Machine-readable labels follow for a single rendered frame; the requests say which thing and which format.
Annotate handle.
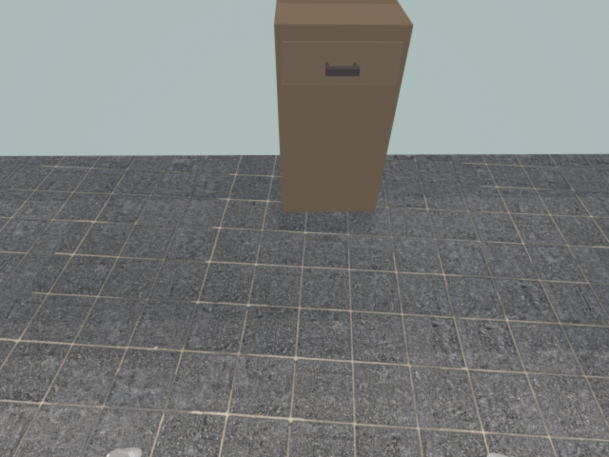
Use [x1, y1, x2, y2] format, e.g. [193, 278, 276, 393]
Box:
[325, 63, 360, 76]

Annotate drawer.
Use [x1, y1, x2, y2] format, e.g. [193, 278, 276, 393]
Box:
[283, 41, 403, 84]

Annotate cabinet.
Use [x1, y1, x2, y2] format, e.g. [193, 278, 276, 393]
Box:
[274, 0, 413, 212]

